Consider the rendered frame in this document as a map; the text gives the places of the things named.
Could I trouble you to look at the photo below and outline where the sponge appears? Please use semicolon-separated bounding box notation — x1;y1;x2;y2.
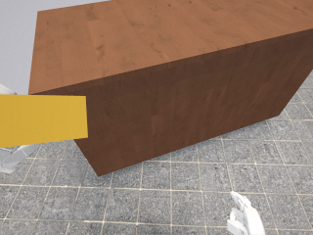
0;94;88;148

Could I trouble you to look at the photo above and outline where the robot left hand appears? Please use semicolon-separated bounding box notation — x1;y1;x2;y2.
0;83;44;173

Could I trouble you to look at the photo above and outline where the table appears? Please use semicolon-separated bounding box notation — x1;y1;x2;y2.
27;0;313;177

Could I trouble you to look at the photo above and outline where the robot right hand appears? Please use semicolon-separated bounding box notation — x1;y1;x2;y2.
227;191;266;235

